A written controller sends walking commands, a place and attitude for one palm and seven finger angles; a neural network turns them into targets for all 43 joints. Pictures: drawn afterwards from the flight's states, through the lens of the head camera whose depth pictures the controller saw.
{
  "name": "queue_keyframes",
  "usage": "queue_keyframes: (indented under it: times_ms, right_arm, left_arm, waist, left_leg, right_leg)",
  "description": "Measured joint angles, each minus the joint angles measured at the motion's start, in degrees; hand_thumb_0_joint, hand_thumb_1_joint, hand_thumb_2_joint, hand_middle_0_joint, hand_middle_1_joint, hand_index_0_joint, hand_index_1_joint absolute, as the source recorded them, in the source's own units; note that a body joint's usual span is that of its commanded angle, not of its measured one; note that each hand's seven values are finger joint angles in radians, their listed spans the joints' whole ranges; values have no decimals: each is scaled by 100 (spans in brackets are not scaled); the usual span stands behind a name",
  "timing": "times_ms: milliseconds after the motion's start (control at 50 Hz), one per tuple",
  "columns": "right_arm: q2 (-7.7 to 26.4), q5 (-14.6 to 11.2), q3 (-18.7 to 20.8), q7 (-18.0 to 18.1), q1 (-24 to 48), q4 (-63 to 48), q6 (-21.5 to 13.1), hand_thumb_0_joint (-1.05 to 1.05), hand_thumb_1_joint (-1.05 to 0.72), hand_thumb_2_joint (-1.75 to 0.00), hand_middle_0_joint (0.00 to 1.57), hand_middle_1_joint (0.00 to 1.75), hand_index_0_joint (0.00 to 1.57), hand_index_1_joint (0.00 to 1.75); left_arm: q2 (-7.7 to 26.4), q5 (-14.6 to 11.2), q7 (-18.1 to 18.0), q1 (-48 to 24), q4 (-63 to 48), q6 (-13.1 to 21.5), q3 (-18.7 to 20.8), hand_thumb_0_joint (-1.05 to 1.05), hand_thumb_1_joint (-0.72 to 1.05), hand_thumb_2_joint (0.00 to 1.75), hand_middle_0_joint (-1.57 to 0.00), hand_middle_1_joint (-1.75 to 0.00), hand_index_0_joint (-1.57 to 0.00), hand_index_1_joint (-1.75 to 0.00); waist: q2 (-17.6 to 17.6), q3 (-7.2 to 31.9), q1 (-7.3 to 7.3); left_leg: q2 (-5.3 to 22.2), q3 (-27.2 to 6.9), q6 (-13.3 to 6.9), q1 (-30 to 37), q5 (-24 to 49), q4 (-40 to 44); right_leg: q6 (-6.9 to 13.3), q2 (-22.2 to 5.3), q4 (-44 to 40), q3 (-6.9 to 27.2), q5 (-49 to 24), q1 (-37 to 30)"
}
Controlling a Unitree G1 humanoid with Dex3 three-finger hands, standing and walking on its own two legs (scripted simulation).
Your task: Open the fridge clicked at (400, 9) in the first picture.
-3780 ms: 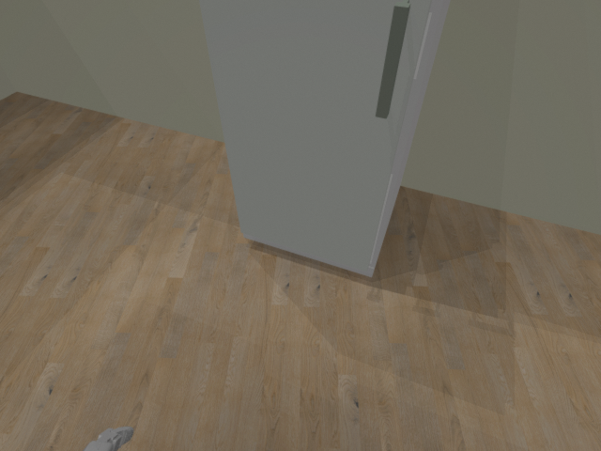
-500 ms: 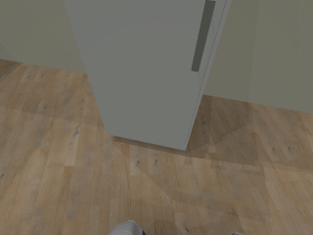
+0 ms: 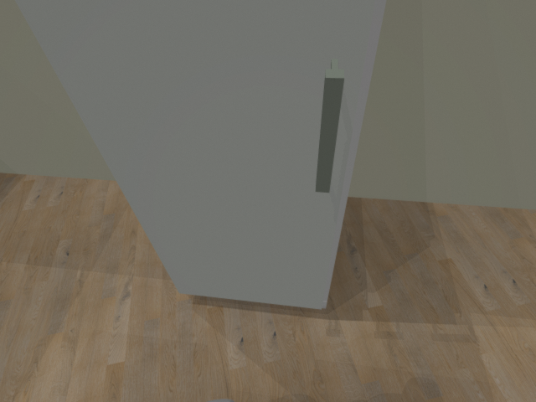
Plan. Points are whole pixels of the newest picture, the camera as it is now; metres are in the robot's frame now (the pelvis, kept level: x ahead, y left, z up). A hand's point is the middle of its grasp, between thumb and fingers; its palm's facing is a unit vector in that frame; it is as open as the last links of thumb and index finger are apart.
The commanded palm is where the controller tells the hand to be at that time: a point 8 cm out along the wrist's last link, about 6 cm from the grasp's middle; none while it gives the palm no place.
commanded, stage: come to a stop and stand still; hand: right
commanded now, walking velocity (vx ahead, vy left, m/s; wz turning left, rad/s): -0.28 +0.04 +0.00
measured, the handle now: (327, 131) +0.53 -0.08 +0.13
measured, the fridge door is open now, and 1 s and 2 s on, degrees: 0 0 0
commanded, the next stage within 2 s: look again from close up in 1.64 s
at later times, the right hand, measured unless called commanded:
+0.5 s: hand out of the picture +0.09 -0.14 -0.17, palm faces +0.09 +0.96 -0.26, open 7.3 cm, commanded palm none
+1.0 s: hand out of the picture -0.01 -0.17 -0.17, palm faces +0.01 +0.99 -0.16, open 7.4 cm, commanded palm none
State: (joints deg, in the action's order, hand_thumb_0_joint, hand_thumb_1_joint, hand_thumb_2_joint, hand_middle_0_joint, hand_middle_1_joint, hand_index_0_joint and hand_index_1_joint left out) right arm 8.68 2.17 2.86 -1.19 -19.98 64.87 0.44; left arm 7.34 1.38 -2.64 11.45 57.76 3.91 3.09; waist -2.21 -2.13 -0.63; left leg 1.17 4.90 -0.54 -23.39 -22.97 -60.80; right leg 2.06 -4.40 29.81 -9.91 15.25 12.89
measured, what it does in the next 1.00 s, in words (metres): steps on the spot: left foot, then right foot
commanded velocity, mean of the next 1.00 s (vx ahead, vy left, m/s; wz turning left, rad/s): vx -0.02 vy -0.01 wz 0.00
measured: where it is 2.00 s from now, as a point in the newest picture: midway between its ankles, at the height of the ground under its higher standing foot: outside the picture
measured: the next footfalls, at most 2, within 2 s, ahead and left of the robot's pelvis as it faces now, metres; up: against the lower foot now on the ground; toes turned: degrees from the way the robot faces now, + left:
left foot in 0.22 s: +0.15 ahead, +0.20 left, +0.00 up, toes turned +6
right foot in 0.62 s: +0.01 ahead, -0.07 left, +0.00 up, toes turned -4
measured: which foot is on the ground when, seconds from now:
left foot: up 0.00-0.20, down 0.22-0.62, up 0.64-1.00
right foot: down 0.00-0.24, up 0.26-0.60, down 0.62-1.00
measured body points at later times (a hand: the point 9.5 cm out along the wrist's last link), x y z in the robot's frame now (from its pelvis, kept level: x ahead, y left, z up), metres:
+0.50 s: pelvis +0.02 +0.06 -0.01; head +0.05 +0.07 +0.44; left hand +0.08 +0.30 -0.17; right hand +0.09 -0.19 -0.15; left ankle +0.11 +0.19 -0.74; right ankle -0.02 -0.06 -0.68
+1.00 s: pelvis -0.01 +0.01 +0.01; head +0.02 -0.01 +0.46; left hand -0.05 +0.22 -0.14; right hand +0.00 -0.22 -0.16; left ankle -0.02 +0.14 -0.70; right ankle -0.03 -0.08 -0.74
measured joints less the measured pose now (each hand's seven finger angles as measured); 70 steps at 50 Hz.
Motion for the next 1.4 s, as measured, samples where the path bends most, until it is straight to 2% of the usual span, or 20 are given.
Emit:
queue_keyframes:
  times_ms: [80,200,220,260,320,380,440,520,600,640,700,760,820,940,1020,1060,1100,1120,1200,1400]
  right_arm:
    - [82,-27,52,65,248,-203,29,0,-91,-90,20,30,19,30]
    - [181,-66,26,159,561,-390,0,0,-91,-90,19,30,19,30]
    - [219,-58,22,170,557,-421,-34,0,-91,-90,19,30,19,30]
    - [131,-36,9,207,676,-391,-56,0,-91,-90,19,30,19,30]
    - [-20,-22,-24,237,899,-478,-41,0,-92,-90,20,30,20,30]
    - [-61,-26,-5,303,1074,-630,-28,0,-92,-90,20,30,20,30]
    - [-36,-17,13,344,1171,-759,-9,0,-92,-90,20,30,20,30]
    - [84,27,49,352,1177,-873,44,0,-91,-90,20,30,20,30]
    - [272,47,89,312,1049,-905,148,0,-91,-90,20,30,20,30]
    - [366,-12,111,295,968,-832,239,0,-90,-90,20,30,20,30]
    - [414,-35,138,246,778,-653,371,0,-91,-90,20,30,20,30]
    - [418,-13,148,150,579,-552,315,0,-91,-90,20,30,20,30]
    - [417,-19,129,108,371,-438,219,0,-91,-90,20,30,19,30]
    - [317,-41,59,92,279,-205,293,0,-91,-90,20,30,19,30]
    - [189,-91,5,108,531,-192,300,1,-91,-90,19,30,19,30]
    - [116,-108,-17,129,678,-222,243,1,-91,-90,19,30,19,30]
    - [133,-108,-19,185,767,-249,148,1,-93,-90,20,30,20,30]
    - [128,-113,-22,212,810,-232,85,1,-93,-90,20,30,20,30]
    - [38,-139,-103,279,905,-153,-51,1,-94,-90,20,30,20,30]
    - [73,-182,-154,346,805,-89,-117,0,-95,-90,20,30,20,30]
  left_arm:
    - [126,10,0,255,234,-109,-36,-2,96,89,-20,-30,-20,-30]
    - [53,-9,70,454,500,-358,-35,-1,93,89,-20,-30,-20,-30]
    - [23,-23,89,495,507,-392,-21,0,93,89,-20,-30,-20,-30]
    - [92,-63,115,452,503,-490,37,0,92,89,-20,-30,-20,-30]
    - [226,-77,105,343,423,-649,126,0,92,89,-20,-30,-20,-30]
    - [305,-61,136,177,332,-747,160,0,92,89,-20,-30,-20,-30]
    - [363,-35,194,19,196,-808,179,1,92,89,-20,-30,-20,-30]
    - [395,-15,267,-130,7,-804,176,0,91,89,-20,-30,-19,-30]
    - [381,-44,298,-113,-149,-625,113,0,91,89,-20,-30,-19,-30]
    - [327,-22,271,-36,-158,-507,77,0,91,89,-20,-30,-20,-30]
    - [203,40,210,206,-112,-492,-26,0,91,89,-20,-30,-20,-30]
    - [97,39,151,458,33,-453,-114,0,91,89,-20,-30,-20,-30]
    - [-15,14,105,633,164,-376,-160,0,91,89,-20,-30,-20,-30]
    - [-174,26,-11,857,366,-262,-177,0,91,89,-20,-30,-20,-30]
    - [-184,35,-36,938,572,-304,-168,0,91,89,-20,-30,-20,-30]
    - [-161,22,-27,970,690,-343,-148,0,91,89,-20,-30,-20,-30]
    - [-158,-11,-10,1027,794,-367,-132,0,91,89,-20,-30,-20,-30]
    - [-143,-36,0,1029,851,-378,-126,0,91,89,-20,-30,-20,-30]
    - [-59,-47,39,991,950,-442,-143,1,91,89,-20,-30,-20,-30]
    - [-130,-48,43,584,895,-367,-221,0,91,89,-20,-30,-20,-30]
  waist:
    - [43,-70,-10]
    - [68,-218,55]
    - [6,-198,54]
    - [197,-232,96]
    - [457,-305,137]
    - [490,-360,76]
    - [459,-347,26]
    - [312,-252,-51]
    - [99,-74,-112]
    - [-29,4,-80]
    - [-66,166,1]
    - [-27,292,15]
    - [-68,319,6]
    - [-68,140,165]
    - [41,-32,287]
    - [109,-73,312]
    - [97,-52,297]
    - [122,-43,278]
    - [361,54,335]
    - [276,135,162]
  left_leg:
    - [339,-204,211,-340,566,530]
    - [454,-121,312,277,1370,2661]
    - [490,-131,285,402,1709,2909]
    - [415,-62,192,363,1193,2710]
    - [406,55,107,333,1028,2648]
    - [451,72,80,332,1205,2819]
    - [491,103,96,308,1376,2990]
    - [556,109,158,224,1569,3115]
    - [596,41,265,42,1683,3055]
    - [592,-97,309,-156,1069,2651]
    - [272,-452,290,-325,341,1766]
    - [11,-544,284,-414,534,812]
    - [-71,-516,334,-315,759,475]
    - [-11,-371,376,129,374,1078]
    - [29,-295,324,463,87,1905]
    - [41,-256,282,698,293,2482]
    - [87,-239,247,1035,939,3264]
    - [66,-229,122,1126,955,3423]
    - [-96,-79,-81,1230,760,3408]
    - [-248,1,-235,1443,822,3613]
  right_leg:
    - [-100,-19,-507,54,-168,-322]
    - [-404,-131,-175,117,153,-409]
    - [-468,-108,27,85,290,-358]
    - [-461,-181,555,221,727,-141]
    - [-388,59,1827,575,1480,398]
    - [-405,323,2968,703,1429,879]
    - [-458,427,3297,767,1181,1110]
    - [-462,385,2684,769,1069,965]
    - [-358,304,1048,705,829,286]
    - [-217,354,580,678,688,100]
    - [-45,358,286,654,410,-37]
    - [5,354,-328,683,47,-245]
    - [33,409,-815,614,-201,-420]
    - [61,458,-1064,500,-313,-515]
    - [-3,392,-900,515,-242,-444]
    - [-58,357,-739,524,-164,-374]
    - [-138,365,-489,505,-26,-277]
    - [-186,338,-333,496,65,-228]
    - [-329,173,-287,646,108,-271]
    - [-508,34,-607,716,-54,-523]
